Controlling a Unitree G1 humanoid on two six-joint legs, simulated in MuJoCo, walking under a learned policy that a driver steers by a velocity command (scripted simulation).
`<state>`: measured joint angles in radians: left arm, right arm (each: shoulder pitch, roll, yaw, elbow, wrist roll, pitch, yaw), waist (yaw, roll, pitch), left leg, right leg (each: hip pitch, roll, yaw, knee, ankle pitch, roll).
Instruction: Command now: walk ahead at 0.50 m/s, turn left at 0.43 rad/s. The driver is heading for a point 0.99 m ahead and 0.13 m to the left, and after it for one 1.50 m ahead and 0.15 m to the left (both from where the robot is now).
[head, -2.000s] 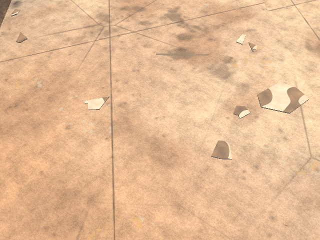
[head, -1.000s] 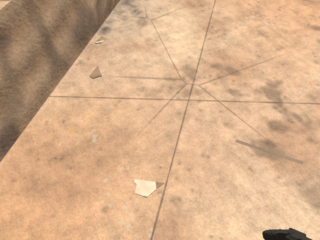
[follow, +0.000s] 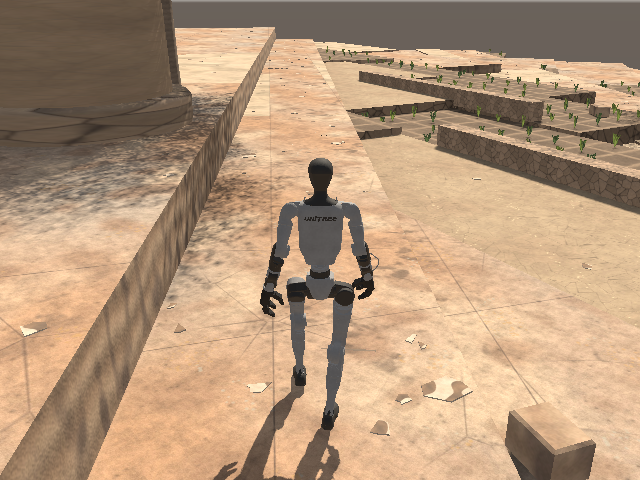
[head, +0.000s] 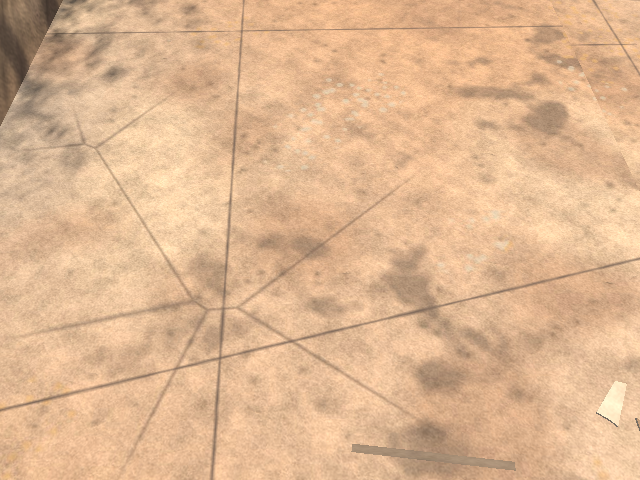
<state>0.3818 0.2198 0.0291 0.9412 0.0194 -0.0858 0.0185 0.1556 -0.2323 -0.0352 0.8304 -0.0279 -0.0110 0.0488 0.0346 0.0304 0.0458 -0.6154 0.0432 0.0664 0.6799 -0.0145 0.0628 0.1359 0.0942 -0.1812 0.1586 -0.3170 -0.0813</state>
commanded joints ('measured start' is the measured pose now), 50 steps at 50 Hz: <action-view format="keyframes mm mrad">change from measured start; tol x32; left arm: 1 42 154 26 -11 5 -1 19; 25 -467 119 -4 -312 11 36 -39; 32 80 354 71 -179 44 8 -2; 50 50 211 71 -93 -8 24 -32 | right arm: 1 -72 -54 -7 -90 -1 -16 0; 5 322 -172 -63 14 -25 -27 -24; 32 409 -83 -39 -22 48 -64 -44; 50 -142 -102 17 -179 5 -53 -31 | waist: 1 -12 -110 24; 29 -30 53 -70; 32 31 -317 -362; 50 13 -122 -30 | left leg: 1 45 -69 83 -59 -98 53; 5 572 -71 -54 -210 -232 194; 7 936 294 -827 -358 -164 419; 14 433 73 -331 -460 200 240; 30 560 21 -356 -68 482 77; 32 161 -214 -190 497 -360 3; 34 -2 -119 -213 602 -398 15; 50 219 -43 -67 -83 -126 -94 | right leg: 1 24 -318 8 136 1085 -11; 4 -30 -334 -16 534 1200 -13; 7 -833 -30 200 1352 -188 52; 26 -762 -119 196 457 259 114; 30 -297 -74 167 297 215 28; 32 144 -489 847 184 -17 -179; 50 -338 -233 511 104 338 -115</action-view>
